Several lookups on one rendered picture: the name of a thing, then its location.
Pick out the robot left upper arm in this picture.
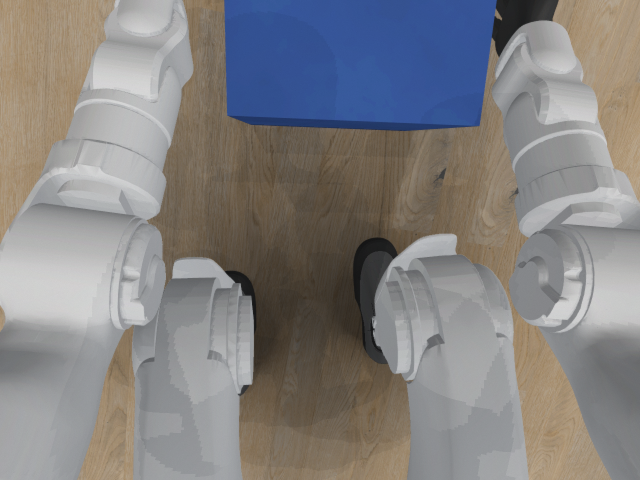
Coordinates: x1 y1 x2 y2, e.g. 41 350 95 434
0 203 166 480

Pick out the carton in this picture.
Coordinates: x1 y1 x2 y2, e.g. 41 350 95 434
224 0 497 131

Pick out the robot left foot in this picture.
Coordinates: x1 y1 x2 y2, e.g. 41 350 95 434
224 271 256 396

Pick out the right robot hand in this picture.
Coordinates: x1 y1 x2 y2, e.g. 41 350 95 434
492 0 559 57

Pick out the robot right upper arm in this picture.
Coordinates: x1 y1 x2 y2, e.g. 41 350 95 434
509 224 640 480

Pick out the robot left forearm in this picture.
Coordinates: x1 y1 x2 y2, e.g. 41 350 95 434
0 0 194 309

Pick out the robot right foot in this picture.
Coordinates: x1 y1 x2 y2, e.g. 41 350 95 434
353 238 398 364

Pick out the robot foot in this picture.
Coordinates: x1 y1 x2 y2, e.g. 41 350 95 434
353 238 398 364
224 271 256 396

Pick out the robot right forearm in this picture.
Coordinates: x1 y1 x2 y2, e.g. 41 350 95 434
492 20 640 238

